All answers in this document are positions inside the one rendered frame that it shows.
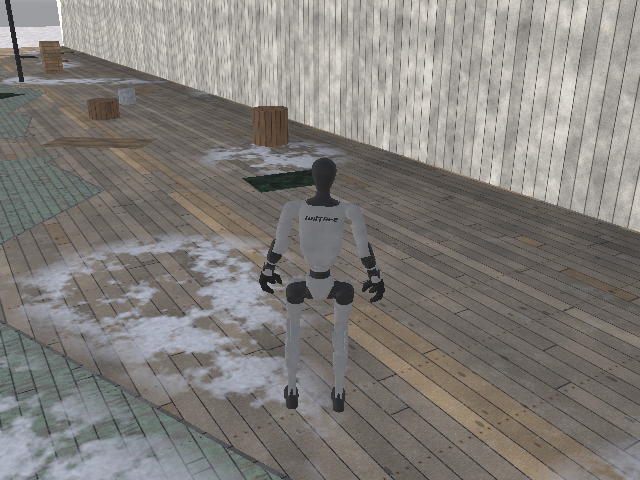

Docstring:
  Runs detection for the right robot upper arm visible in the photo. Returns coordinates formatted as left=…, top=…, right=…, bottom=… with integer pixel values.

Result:
left=343, top=202, right=371, bottom=258

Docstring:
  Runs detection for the robot thigh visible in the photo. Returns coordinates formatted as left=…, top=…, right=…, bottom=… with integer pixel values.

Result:
left=332, top=279, right=354, bottom=349
left=285, top=278, right=306, bottom=343

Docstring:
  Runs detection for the right robot thigh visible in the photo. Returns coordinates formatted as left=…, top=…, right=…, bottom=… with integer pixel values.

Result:
left=332, top=279, right=354, bottom=349

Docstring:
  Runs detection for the left robot upper arm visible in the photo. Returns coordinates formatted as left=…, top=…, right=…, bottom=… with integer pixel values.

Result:
left=272, top=201, right=302, bottom=255

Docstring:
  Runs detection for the left robot hand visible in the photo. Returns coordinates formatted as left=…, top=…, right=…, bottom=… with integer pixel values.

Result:
left=259, top=271, right=282, bottom=294

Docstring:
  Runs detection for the left robot thigh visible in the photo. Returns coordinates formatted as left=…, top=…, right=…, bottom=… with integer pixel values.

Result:
left=285, top=278, right=306, bottom=343

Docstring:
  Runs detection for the robot right forearm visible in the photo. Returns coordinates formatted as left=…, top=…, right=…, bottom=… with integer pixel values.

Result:
left=361, top=242, right=382, bottom=283

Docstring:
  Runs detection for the right robot hand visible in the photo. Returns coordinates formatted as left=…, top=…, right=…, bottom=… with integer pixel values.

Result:
left=362, top=279, right=385, bottom=303

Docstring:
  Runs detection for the robot left forearm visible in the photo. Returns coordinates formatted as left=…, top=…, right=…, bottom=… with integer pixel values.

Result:
left=262, top=239, right=282, bottom=276

